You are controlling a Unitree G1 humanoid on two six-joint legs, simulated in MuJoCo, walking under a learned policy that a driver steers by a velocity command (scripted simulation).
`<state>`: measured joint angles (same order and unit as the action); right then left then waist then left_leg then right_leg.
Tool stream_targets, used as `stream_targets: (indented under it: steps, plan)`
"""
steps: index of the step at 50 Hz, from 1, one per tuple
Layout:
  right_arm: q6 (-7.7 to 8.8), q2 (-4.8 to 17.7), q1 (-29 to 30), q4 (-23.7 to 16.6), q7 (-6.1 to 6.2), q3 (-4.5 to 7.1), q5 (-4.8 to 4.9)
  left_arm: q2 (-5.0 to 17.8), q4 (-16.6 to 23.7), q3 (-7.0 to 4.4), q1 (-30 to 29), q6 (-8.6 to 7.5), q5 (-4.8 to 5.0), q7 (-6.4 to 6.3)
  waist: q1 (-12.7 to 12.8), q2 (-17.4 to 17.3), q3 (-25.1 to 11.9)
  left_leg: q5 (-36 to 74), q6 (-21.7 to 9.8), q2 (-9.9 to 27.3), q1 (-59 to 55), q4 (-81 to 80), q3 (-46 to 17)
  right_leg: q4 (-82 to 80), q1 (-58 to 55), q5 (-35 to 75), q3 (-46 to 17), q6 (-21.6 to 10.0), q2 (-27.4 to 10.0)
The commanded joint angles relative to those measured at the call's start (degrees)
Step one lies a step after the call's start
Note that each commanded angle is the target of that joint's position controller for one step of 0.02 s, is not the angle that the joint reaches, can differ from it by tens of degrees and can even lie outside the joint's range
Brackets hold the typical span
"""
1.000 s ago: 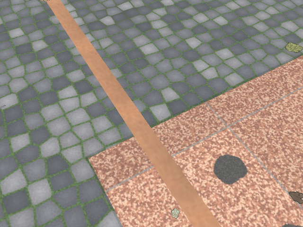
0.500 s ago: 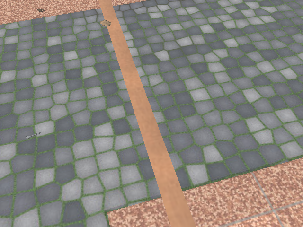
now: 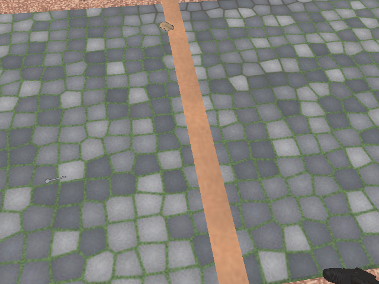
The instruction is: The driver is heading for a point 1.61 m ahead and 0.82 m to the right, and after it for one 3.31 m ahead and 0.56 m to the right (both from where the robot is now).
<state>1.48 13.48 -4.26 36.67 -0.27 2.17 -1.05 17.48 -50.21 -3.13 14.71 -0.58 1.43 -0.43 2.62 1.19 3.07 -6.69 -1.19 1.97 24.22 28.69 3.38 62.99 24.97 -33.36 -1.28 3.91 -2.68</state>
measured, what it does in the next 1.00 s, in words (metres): steps on the spot, turning right: right foot, then left foot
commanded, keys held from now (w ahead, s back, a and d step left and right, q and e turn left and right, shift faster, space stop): e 0.88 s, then no key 0.12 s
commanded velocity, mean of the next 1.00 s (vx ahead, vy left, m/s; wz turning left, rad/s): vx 0.03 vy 0.00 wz -0.52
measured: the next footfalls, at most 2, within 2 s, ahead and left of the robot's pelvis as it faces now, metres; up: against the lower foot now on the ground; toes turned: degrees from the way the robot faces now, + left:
right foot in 0.26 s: +0.08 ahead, -0.14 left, +0.00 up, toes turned -13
left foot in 0.76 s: +0.16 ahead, +0.04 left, +0.00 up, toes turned -35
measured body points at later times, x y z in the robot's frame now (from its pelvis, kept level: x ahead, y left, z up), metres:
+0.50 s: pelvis +0.04 -0.05 +0.01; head +0.06 -0.09 +0.46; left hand +0.23 +0.20 -0.07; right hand +0.11 -0.37 -0.11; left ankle +0.09 +0.11 -0.65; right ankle +0.04 -0.13 -0.73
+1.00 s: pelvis +0.06 -0.02 +0.01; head +0.11 -0.02 +0.46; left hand +0.35 +0.15 -0.09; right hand +0.02 -0.32 -0.09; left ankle +0.13 +0.09 -0.73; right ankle -0.03 -0.13 -0.66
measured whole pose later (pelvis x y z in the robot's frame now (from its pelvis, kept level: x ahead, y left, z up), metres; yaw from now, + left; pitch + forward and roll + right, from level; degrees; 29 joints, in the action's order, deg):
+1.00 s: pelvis +0.06 -0.02 +0.01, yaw -34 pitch +2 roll -1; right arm -0.3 15.0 -8.1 44.0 1.8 3.8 -0.5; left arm 20.3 -37.0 -5.8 11.3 3.7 0.9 -1.2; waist -0.6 2.2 3.3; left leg -13.4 -0.4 1.6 12.8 24.7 1.2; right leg 59.2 28.4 -24.7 -5.0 5.2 1.6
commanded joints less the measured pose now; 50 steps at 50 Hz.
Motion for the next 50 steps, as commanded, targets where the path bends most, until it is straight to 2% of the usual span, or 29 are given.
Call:
stream_targets:
  steps: [1,4,6,9,11,12,13,14,15,16,17,18,19,21,26,29,34,36,37,38,39,40,41,42,43,44,45,47,50]
  plan:
    - [0.23,8.87,0.44,-1.31,0.66,3.15,-0.68,3.92,2.65,-1.69,6.27,2.94,-0.56,-1.77,0.49,-10.22,-9.03,11.13,-12.44,14.57,-6.34,-13.54,-8.73,3.06,1.54,5.94,0.75,1.87,-1.79]
    - [0.62,8.83,2.38,-0.15,1.48,3.38,-0.55,3.28,4.97,-1.88,3.84,3.72,-0.98,-1.83,0.55,-9.82,-8.23,6.01,-12.20,15.10,-4.55,-14.79,-4.62,-3.88,-0.08,11.52,1.11,0.72,-2.74]
    - [0.35,9.59,2.11,0.86,2.14,3.72,-0.16,3.09,6.77,-1.69,0.78,3.71,-1.16,-1.11,-0.47,-9.37,-8.74,5.02,-11.98,16.02,-5.98,-14.59,-3.43,-9.61,-1.64,14.54,1.52,-0.43,-3.16]
    - [-0.50,10.95,1.53,2.35,2.45,4.19,0.78,4.41,8.55,-2.13,-0.70,3.88,-1.13,0.13,-0.84,-9.35,-9.17,3.81,-10.94,17.80,-8.83,-12.73,-2.87,-15.57,-4.19,14.73,2.93,-2.19,-2.56]
    - [-1.16,11.42,2.38,3.16,2.43,4.36,1.93,4.46,8.52,-2.56,1.09,3.90,-1.27,0.84,0.67,-8.38,-8.77,1.00,-8.30,17.12,-8.98,-8.87,-1.11,-24.10,-8.83,18.36,5.25,-4.34,-0.93]
    - [-1.50,10.40,1.29,4.00,2.43,4.21,2.36,5.03,7.94,-3.02,2.62,3.82,-1.61,0.88,0.92,-6.55,-8.35,-3.30,-5.74,15.10,-7.87,-4.87,0.50,-28.77,-11.97,20.71,5.59,-6.00,0.75]
    - [-1.99,8.30,-1.92,5.49,2.29,3.87,2.10,7.48,8.00,-3.82,3.70,3.63,-2.04,0.52,0.32,0.90,-5.78,-9.97,-1.31,10.93,-3.98,4.50,4.43,-36.80,-14.28,28.65,-0.35,-8.57,-1.23]
    - [-2.27,5.49,-3.63,4.13,2.01,3.08,-0.30,14.57,10.19,-5.17,2.80,3.42,-1.91,-0.69,-2.70,19.73,-3.33,-28.49,5.39,1.64,10.80,23.34,9.08,-42.27,-18.87,45.14,-21.73,-15.99,-15.46]
    - [-2.16,7.66,2.82,1.95,2.54,3.63,-0.19,15.62,11.54,-4.89,3.24,2.20,-3.76,-0.03,1.04,16.37,-5.15,-33.39,5.27,-2.62,15.46,34.48,-1.80,-45.70,-15.14,43.42,-29.34,-23.86,-19.54]
    - [-2.23,8.99,4.46,1.79,2.87,4.11,0.87,14.25,11.63,-4.62,2.11,0.90,-4.17,0.44,0.82,10.82,-5.46,-29.00,3.96,-1.68,16.55,38.13,-5.30,-46.49,-14.72,37.57,-25.96,-22.52,-17.05]
    - [-2.38,9.39,3.10,2.67,3.27,4.52,1.15,12.86,12.03,-4.38,-1.00,0.14,-2.94,0.28,-1.12,7.75,-5.02,-23.15,3.05,-0.62,17.24,37.87,-6.57,-45.80,-15.15,33.94,-22.10,-19.07,-14.18]
    - [-2.57,9.77,1.86,4.05,3.76,4.87,0.65,10.41,12.62,-3.69,-3.68,0.15,-1.70,-0.11,-2.17,5.77,-5.62,-19.35,3.08,0.15,17.00,37.14,-7.23,-45.08,-15.51,32.40,-19.66,-16.44,-12.47]
    - [-2.59,9.99,1.25,4.40,3.99,5.09,0.27,9.25,13.11,-3.21,-5.13,0.31,-1.14,-0.62,-2.87,6.71,-6.14,-16.61,3.46,-0.05,15.21,37.32,-7.29,-44.67,-14.50,34.53,-17.97,-15.60,-11.34]
    - [-2.15,9.14,0.24,4.76,3.72,5.09,0.65,8.06,13.61,-2.70,-4.35,0.54,-1.38,-1.33,-3.17,6.13,-8.59,-13.11,4.06,-1.27,13.20,37.37,-7.46,-43.99,-16.12,38.29,-16.47,-15.51,-9.71]
    - [-1.37,7.19,2.30,4.30,3.23,4.17,1.09,9.49,14.29,-3.41,-2.25,1.17,-0.89,-2.26,-1.54,6.10,-9.06,-11.02,5.92,-2.32,12.29,23.70,-8.71,-42.79,-20.64,36.28,-18.45,-15.92,-8.56]
    - [-1.00,7.48,2.60,4.37,2.57,4.00,1.34,10.29,15.17,-3.83,-2.98,1.75,-1.06,-2.11,-1.10,7.22,-7.98,-11.94,6.35,-3.06,7.67,17.31,-8.88,-42.74,-17.52,32.63,-20.96,-16.64,-7.93]
    - [0.25,8.75,0.92,4.61,1.39,4.13,1.80,10.39,16.57,-4.03,-4.94,2.52,-0.78,-1.35,-1.20,8.09,-8.64,-14.14,5.37,-4.42,0.87,8.92,-9.21,-40.36,-16.85,38.69,-26.59,-16.97,-7.10]
    - [0.79,9.02,-1.31,5.06,0.82,4.24,1.86,10.18,17.21,-3.97,-6.50,2.89,-0.25,-1.37,-2.64,8.08,-9.19,-10.93,4.35,-4.67,-3.59,1.24,-8.73,-38.30,-16.94,41.27,-27.85,-15.71,-5.74]
    - [1.02,9.24,-3.47,5.71,0.55,4.43,1.80,9.94,17.64,-3.87,-7.64,3.15,0.22,-1.52,-4.17,7.65,-9.26,-4.84,3.54,-4.37,-8.27,-5.97,-7.89,-36.89,-15.36,39.43,-27.28,-13.98,-4.08]
    - [1.01,11.12,-5.21,6.21,0.58,5.02,1.39,8.59,18.02,-3.52,-7.17,3.27,0.22,-1.72,-4.26,5.53,-9.91,1.31,1.91,-0.15,-14.85,-9.44,-10.07,-34.14,-11.06,32.06,-25.53,-11.33,-1.59]
    - [0.52,14.88,-5.20,5.62,0.99,5.69,0.44,5.17,17.92,-2.66,-3.93,3.24,-0.59,-1.53,-1.80,-6.76,-11.13,9.71,-2.79,11.86,-21.39,-10.46,-20.54,-22.48,-3.39,13.01,-17.26,-7.92,4.86]
    - [0.08,16.98,-4.63,5.67,0.97,5.95,-1.30,7.18,19.66,-3.42,-3.61,2.65,-0.17,-1.36,-0.73,-18.48,-8.03,19.61,-13.10,20.56,-19.95,-11.24,-32.72,-12.07,7.98,-4.69,-8.41,-4.69,11.46]
    - [0.21,13.90,-2.33,4.10,1.12,5.19,-0.98,11.69,18.43,-4.74,-2.40,2.22,-1.01,-1.22,-1.05,-12.99,-7.43,18.65,-15.83,22.30,-18.33,-11.10,-31.34,-0.79,9.50,-3.12,-8.83,-2.51,6.89]
    - [0.11,10.95,0.20,3.29,1.47,4.37,-0.46,12.90,17.06,-5.49,-1.96,2.43,-0.55,-1.04,-0.40,-9.67,-6.58,16.18,-13.27,18.22,-17.08,-10.25,-24.88,3.19,9.18,0.96,-8.35,-1.61,6.00]
    - [-0.12,9.97,1.87,2.82,1.72,4.02,0.17,11.41,15.85,-5.40,-1.09,3.10,-0.47,-1.18,0.12,-8.23,-5.59,12.85,-10.63,14.43,-16.88,-9.68,-19.82,5.15,9.59,4.11,-7.52,-0.50,5.51]
    - [-0.25,9.42,2.08,2.76,1.98,3.73,0.92,10.15,15.89,-5.05,-1.29,3.60,-0.59,-1.18,-0.68,-8.58,-4.63,13.18,-10.15,13.30,-17.38,-9.55,-17.35,6.98,11.26,6.91,-7.06,0.53,5.18]
    - [-0.53,9.63,1.00,3.08,2.21,3.55,0.93,8.19,16.26,-4.41,-2.07,3.75,-0.46,-0.95,-1.35,-8.71,-4.25,14.80,-10.38,11.95,-16.69,-9.73,-15.01,6.49,10.64,8.16,-5.90,1.15,5.14]
    - [-1.06,10.44,-1.92,3.81,2.45,3.71,0.53,6.04,17.89,-3.49,-4.85,3.47,-0.15,-0.84,-3.22,-9.80,-4.80,16.87,-11.36,11.24,-19.30,-9.86,-12.83,1.11,10.36,9.20,-3.78,1.79,4.93]
    - [-1.56,12.17,-2.60,4.00,2.19,4.10,0.74,4.32,19.04,-2.33,-6.75,3.12,-0.83,-0.61,-4.44,-11.04,-6.92,18.83,-11.93,12.20,-21.27,-8.80,-11.24,-10.18,4.96,8.19,-1.94,1.78,3.05]
Keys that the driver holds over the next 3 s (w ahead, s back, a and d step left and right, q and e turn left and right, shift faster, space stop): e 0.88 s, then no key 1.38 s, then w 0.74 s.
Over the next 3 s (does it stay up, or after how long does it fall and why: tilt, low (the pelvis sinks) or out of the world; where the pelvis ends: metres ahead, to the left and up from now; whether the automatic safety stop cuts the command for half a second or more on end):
stays up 0.28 -0.19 -0.02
